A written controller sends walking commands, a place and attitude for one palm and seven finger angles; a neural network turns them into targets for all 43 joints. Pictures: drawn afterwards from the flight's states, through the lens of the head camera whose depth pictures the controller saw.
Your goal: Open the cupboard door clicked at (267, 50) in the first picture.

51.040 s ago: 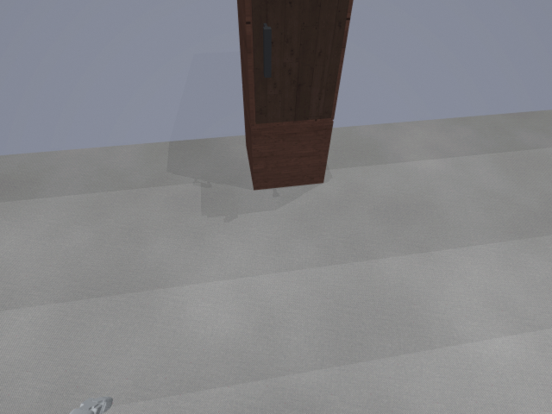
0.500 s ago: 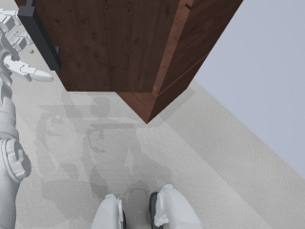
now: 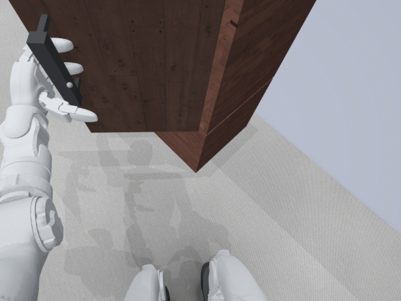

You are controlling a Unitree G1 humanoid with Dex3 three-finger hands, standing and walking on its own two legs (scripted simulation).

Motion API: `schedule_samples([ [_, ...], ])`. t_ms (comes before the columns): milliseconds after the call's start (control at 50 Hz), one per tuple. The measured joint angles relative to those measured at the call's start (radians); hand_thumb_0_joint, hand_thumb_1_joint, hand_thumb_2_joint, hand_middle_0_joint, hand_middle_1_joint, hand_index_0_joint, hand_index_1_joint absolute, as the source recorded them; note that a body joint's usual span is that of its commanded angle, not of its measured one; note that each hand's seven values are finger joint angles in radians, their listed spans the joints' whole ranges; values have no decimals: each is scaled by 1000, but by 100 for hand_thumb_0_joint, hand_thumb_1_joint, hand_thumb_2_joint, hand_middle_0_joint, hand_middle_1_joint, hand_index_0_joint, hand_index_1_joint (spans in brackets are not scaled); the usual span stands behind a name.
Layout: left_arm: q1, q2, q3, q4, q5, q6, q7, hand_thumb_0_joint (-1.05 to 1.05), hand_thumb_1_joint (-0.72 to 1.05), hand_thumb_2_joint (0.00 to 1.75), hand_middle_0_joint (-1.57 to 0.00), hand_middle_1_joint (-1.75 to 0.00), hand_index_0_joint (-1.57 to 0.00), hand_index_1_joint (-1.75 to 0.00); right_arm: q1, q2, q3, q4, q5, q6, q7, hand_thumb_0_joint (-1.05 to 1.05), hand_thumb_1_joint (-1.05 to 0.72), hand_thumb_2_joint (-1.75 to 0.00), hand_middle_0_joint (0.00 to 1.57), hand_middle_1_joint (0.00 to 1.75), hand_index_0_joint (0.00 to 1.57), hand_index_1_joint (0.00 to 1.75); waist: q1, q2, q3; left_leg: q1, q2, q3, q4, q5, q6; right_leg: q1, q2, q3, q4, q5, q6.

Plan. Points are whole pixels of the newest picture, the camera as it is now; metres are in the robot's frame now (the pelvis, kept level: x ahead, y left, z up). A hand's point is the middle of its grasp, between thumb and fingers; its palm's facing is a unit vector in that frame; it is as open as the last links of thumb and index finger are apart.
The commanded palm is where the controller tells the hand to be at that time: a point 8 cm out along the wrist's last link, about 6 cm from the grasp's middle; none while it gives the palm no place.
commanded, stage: slide the fingers in behind the handle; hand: left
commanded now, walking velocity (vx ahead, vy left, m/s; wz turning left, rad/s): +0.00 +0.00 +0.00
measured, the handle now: (61, 65) +0.56 +0.23 +0.06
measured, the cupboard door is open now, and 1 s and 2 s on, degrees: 49 49 82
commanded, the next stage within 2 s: close the thumb around the handle in 0.32 s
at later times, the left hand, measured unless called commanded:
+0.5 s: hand (67, 85) +0.51 +0.21 +0.06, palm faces -0.01 -1.00 -0.02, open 13.9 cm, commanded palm +0.49 +0.25 +0.06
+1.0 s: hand (69, 85) +0.51 +0.21 +0.06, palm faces +0.00 -1.00 -0.01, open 6.2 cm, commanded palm +0.49 +0.25 +0.06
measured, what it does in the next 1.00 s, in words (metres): stands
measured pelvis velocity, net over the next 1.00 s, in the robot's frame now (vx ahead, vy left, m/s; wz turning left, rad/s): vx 0.00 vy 0.00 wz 0.00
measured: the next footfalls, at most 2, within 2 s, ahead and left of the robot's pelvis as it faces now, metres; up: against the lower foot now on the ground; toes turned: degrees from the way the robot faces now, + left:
none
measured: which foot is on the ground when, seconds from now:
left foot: down 0.00-1.00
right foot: down 0.00-1.00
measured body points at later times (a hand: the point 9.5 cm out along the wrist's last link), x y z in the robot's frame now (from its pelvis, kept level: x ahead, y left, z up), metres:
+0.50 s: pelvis -0.01 +0.00 -0.01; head +0.15 +0.03 +0.41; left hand +0.50 +0.27 +0.06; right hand +0.00 -0.28 -0.11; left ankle -0.02 +0.08 -0.66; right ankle +0.04 -0.12 -0.66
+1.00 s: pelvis +0.00 +0.00 +0.00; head +0.15 +0.03 +0.42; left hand +0.50 +0.26 +0.06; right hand +0.00 -0.26 -0.11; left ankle -0.02 +0.08 -0.66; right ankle +0.04 -0.12 -0.66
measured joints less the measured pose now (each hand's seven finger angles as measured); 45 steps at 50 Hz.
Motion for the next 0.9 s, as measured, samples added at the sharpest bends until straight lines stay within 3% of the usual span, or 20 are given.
schedule_samples([
  [520, -59, 53, 6, 45, 1, 12, -33, -1, -47, 32, -30, -120, -30, -120, -9, -22, 2, 11, 3, -27, -18, 0, -91, -89, 20, 30, 20, 30, -15, -8, 9, -47, 0, -10, 30, 5, -5, -43, -2, -9, 27, 3, -7],
  [660, -42, 59, 17, 47, 7, 22, -21, -1, -24, 41, -32, -123, -32, -123, 4, -13, 8, 0, 3, -25, -16, 0, -91, -89, 20, 30, 20, 30, -16, -4, 11, -38, 0, -3, 21, 4, 0, -36, 0, -1, 19, 5, -3],
  [780, -44, 35, -6, 27, -2, -1, -18, -1, 5, 54, -34, -126, -34, -126, 8, -6, 5, 18, -2, -25, -11, 0, -91, -89, 20, 30, 20, 30, -7, -1, 6, -38, -5, -7, 22, 1, 1, -34, -4, -5, 17, 1, 1],
  [900, -33, 17, -8, 25, 3, 15, -11, 0, 37, 68, -36, -129, -36, -129, 6, -6, -1, 14, -3, -15, -7, 0, -91, -89, 20, 30, 20, 30, -8, 3, -3, -27, -5, -4, 15, -2, 3, -23, -4, -2, 11, -1, 4],
])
